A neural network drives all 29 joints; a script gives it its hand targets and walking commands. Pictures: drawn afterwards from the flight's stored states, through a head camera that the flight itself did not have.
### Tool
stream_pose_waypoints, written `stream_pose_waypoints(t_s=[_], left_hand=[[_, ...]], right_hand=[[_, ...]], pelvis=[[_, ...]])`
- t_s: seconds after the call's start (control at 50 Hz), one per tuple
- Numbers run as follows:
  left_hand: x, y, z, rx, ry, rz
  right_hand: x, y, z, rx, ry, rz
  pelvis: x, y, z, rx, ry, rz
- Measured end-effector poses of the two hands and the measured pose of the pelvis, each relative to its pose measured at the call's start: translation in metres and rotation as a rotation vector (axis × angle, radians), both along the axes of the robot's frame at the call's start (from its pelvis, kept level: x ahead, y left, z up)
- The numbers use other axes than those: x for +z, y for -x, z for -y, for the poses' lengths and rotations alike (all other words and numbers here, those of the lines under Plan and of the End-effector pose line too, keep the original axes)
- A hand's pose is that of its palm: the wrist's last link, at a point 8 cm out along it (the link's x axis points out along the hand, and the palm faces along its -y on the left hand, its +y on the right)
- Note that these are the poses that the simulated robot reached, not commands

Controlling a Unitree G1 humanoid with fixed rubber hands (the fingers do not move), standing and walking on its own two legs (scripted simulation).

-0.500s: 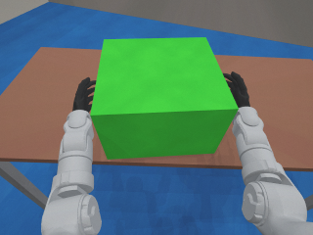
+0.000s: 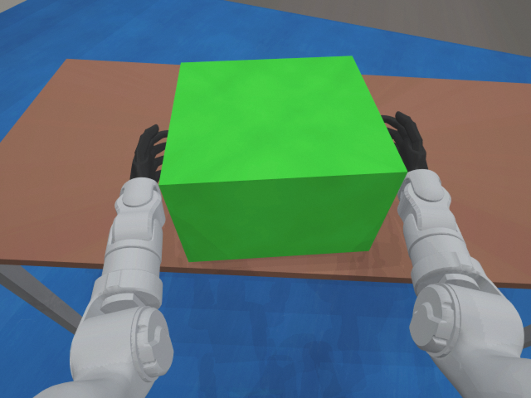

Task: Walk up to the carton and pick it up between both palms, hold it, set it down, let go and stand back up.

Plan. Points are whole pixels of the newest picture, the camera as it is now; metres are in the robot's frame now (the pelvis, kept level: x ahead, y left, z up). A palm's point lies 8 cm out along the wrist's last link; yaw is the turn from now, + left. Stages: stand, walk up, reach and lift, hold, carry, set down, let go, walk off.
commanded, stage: set down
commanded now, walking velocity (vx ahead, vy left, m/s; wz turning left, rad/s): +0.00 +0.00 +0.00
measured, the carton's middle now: (273, 155) +0.49 +0.02 +0.07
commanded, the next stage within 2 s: none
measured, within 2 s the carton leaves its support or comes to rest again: rests again in 1.26 s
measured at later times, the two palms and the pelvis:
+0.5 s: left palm (160, 186) +0.42 +0.20 +0.06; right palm (404, 173) +0.44 -0.19 +0.09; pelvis +0.00 +0.00 +0.00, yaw +0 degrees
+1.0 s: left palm (169, 182) +0.43 +0.19 +0.05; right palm (408, 174) +0.45 -0.21 +0.08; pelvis +0.00 +0.00 -0.01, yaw -2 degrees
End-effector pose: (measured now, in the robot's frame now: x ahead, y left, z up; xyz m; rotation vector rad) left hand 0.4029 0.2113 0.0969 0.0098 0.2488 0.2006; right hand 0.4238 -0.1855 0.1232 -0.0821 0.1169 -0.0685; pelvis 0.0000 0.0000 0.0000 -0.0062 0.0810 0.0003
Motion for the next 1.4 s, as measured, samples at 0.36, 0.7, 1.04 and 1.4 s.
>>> stream_pose_waypoints(t_s=[0.36,0.7,1.04,1.4], left_hand=[[-0.03,-0.015,0.016,-0.011,0.018,-0.049],[-0.038,-0.021,0.006,-0.013,0.007,-0.063],[-0.044,-0.032,0.022,-0.018,0.031,-0.051],[-0.053,-0.037,0.019,-0.022,0.039,-0.011]], right_hand=[[-0.027,-0.012,0.016,-0.009,0.015,-0.047],[-0.038,-0.017,0.006,-0.012,-0.019,-0.064],[-0.042,-0.024,0.022,-0.022,-0.016,-0.058],[-0.063,-0.023,0.02,-0.03,-0.005,-0.047]], pelvis=[[-0.002,-0.007,0.003,-0.012,0.001,-0.069],[-0.005,0.004,-0.001,-0.011,0.001,-0.157],[-0.006,0.003,0.003,-0.029,-0.003,-0.202],[-0.008,0.002,0.002,-0.032,-0.008,-0.234]])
